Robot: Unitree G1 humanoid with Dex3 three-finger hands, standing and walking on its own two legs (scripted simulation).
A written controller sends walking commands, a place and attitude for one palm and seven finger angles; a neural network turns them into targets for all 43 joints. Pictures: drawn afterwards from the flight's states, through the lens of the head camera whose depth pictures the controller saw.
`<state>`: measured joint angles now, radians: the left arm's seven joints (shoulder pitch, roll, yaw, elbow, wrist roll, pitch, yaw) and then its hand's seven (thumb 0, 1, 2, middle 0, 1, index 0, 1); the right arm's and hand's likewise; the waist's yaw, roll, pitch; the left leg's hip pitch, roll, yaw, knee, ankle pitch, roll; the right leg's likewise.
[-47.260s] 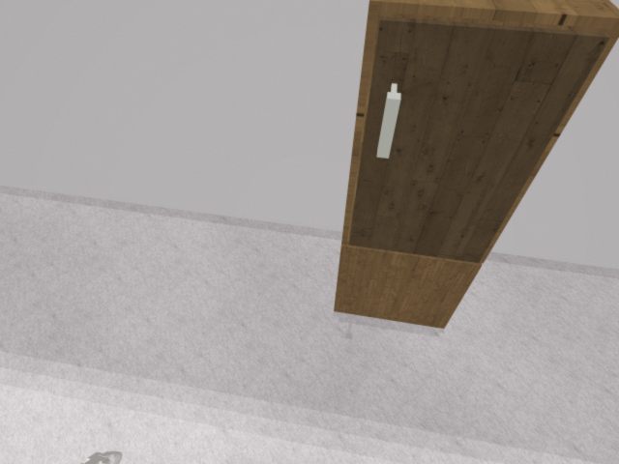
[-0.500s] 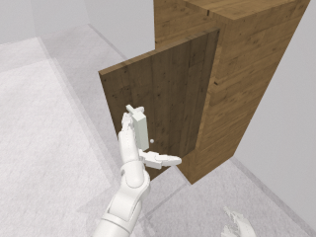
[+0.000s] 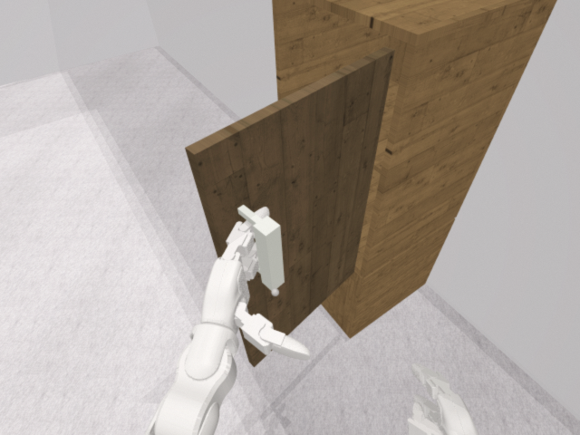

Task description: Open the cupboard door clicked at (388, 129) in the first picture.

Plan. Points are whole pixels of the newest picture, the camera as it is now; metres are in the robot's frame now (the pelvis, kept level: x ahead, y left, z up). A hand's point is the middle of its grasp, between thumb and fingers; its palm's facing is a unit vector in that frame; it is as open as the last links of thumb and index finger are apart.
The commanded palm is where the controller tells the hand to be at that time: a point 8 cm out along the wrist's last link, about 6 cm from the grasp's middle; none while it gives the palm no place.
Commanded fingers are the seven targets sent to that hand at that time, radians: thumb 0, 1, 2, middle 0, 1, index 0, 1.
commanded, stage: slide the hand sideways off the handle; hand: left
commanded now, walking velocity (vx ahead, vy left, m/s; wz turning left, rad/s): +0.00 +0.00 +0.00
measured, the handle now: (260, 248) +0.34 +0.07 +0.09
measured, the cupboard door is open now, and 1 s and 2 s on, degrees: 100 99 99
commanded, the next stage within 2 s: draw the hand back to the body in 0.78 s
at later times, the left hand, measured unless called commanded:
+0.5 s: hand (233, 321) +0.23 +0.09 +0.09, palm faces -0.05 -1.00 -0.02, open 16.2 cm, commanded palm +0.20 +0.15 +0.09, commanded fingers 0.00 -0.50 0.30 -0.15 -0.30 -0.15 -0.30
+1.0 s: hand (192, 341) +0.21 +0.13 +0.09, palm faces -0.04 -1.00 -0.03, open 16.3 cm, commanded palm +0.17 +0.19 +0.10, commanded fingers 0.00 -0.50 0.30 -0.15 -0.30 -0.15 -0.30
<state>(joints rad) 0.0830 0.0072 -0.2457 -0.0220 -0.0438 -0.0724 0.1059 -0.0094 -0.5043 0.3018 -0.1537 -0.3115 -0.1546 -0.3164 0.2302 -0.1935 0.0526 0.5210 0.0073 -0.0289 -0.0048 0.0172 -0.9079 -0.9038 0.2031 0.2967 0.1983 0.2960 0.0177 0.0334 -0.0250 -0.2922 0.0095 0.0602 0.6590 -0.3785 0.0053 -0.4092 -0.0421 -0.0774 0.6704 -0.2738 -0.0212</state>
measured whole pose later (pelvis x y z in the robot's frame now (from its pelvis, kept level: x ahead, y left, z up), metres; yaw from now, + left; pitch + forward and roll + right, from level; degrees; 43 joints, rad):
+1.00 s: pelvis +0.02 +0.00 -0.01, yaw +1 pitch +4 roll -1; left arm 0.52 0.16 -0.03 -0.38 -0.18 -0.13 -0.14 -0.01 -0.50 0.30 -0.15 -0.30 -0.15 -0.30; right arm 0.28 -0.23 0.04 0.48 0.02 -0.21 -0.05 0.02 -0.91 -0.90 0.20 0.30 0.20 0.30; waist 0.03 0.05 -0.07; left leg -0.41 0.02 0.02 0.80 -0.47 0.01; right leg -0.50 -0.04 -0.11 0.78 -0.35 -0.02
